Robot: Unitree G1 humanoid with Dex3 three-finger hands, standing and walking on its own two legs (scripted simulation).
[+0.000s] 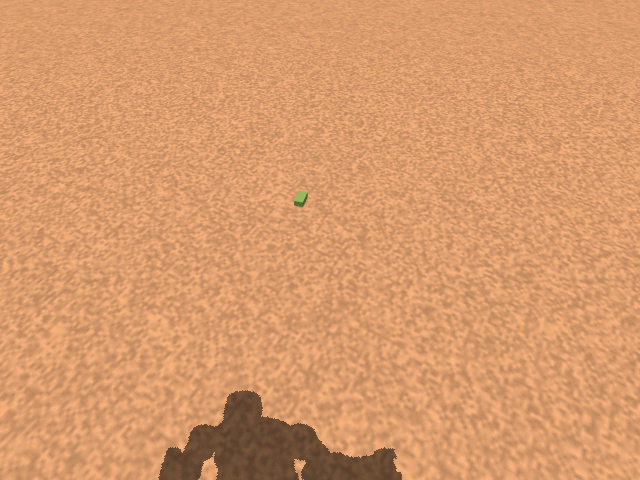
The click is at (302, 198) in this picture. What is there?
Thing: small brick
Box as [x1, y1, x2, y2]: [294, 191, 307, 206]
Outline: 299,191 294,200 294,205 302,206 306,199 307,192
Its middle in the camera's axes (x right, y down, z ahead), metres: -0.08 -0.19 +1.78
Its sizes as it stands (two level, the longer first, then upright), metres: 0.071 0.040 0.029
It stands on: the floor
